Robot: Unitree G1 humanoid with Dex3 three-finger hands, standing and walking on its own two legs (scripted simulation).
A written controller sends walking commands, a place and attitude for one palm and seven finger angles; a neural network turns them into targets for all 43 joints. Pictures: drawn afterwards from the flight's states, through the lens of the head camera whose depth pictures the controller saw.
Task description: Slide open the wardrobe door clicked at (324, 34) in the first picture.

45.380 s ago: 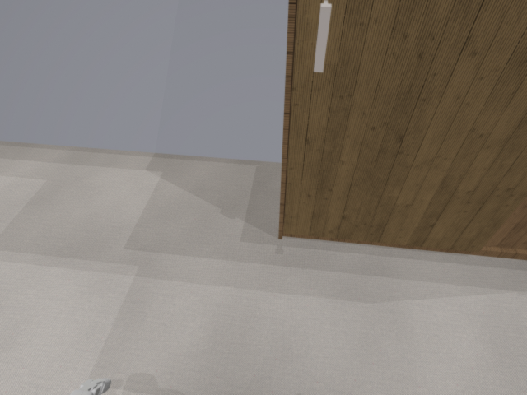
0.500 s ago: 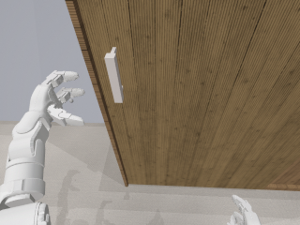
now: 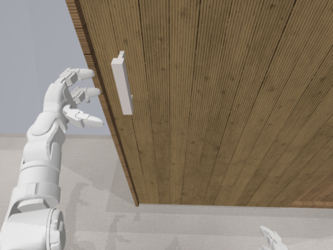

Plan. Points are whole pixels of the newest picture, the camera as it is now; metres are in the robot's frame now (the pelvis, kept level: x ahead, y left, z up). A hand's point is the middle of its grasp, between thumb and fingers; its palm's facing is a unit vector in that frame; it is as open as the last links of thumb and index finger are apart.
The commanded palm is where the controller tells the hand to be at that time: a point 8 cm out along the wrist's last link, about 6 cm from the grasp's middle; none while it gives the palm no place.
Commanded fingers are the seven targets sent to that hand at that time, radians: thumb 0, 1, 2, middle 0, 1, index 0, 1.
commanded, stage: move the hooked fingers beside the handle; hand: left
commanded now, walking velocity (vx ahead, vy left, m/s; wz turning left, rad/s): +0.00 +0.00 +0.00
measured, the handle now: (125, 83) +0.47 +0.13 +0.17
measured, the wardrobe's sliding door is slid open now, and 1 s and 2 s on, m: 0.01 0.01 0.01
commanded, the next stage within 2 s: none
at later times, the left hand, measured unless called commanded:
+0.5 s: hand (87, 101) +0.40 +0.21 +0.17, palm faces +0.01 -1.00 +0.02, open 14.0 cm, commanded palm +0.38 +0.25 +0.17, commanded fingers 0.00 -0.50 0.30 -0.30 -1.20 -0.30 -1.20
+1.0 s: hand (97, 99) +0.41 +0.19 +0.17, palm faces +0.04 -1.00 +0.01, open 14.0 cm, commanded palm +0.39 +0.24 +0.17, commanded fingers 0.00 -0.50 0.30 -0.30 -1.20 -0.30 -1.20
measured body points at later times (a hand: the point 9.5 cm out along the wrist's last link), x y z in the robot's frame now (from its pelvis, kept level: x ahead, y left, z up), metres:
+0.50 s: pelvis +0.01 +0.00 +0.00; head +0.00 -0.01 +0.45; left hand +0.40 +0.26 +0.17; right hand +0.11 -0.26 -0.11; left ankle +0.04 +0.14 -0.74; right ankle -0.04 -0.12 -0.74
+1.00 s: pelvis +0.00 +0.00 +0.00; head +0.00 -0.01 +0.45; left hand +0.40 +0.24 +0.17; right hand +0.11 -0.25 -0.11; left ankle +0.04 +0.14 -0.74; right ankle -0.04 -0.12 -0.74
